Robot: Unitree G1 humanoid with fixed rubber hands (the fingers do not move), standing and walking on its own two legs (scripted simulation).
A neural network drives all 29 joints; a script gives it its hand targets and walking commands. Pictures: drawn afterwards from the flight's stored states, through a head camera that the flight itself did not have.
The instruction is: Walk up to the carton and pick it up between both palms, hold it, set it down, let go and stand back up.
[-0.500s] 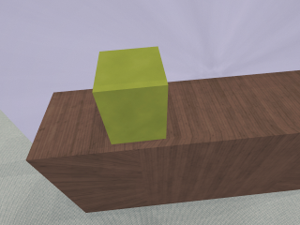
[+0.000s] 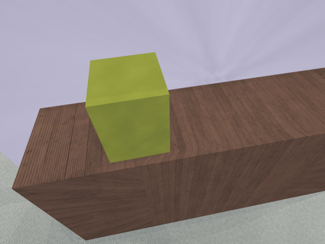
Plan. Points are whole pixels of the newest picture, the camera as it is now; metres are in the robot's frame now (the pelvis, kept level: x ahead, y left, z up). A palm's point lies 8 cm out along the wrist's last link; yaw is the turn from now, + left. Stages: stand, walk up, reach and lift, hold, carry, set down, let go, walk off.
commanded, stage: walk up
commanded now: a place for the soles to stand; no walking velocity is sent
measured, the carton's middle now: (132, 108) +0.50 +0.11 +0.04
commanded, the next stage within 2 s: none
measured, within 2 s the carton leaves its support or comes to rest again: neither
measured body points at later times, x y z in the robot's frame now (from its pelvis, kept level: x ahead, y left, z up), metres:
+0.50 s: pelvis +0.03 +0.06 +0.00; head +0.03 +0.06 +0.45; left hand +0.11 +0.31 -0.14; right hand +0.05 -0.19 -0.14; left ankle +0.02 +0.13 -0.74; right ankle +0.01 -0.10 -0.73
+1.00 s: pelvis +0.03 +0.04 -0.01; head +0.04 +0.04 +0.44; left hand +0.10 +0.32 -0.14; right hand +0.08 -0.23 -0.15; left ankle +0.02 +0.13 -0.73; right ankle +0.01 -0.10 -0.74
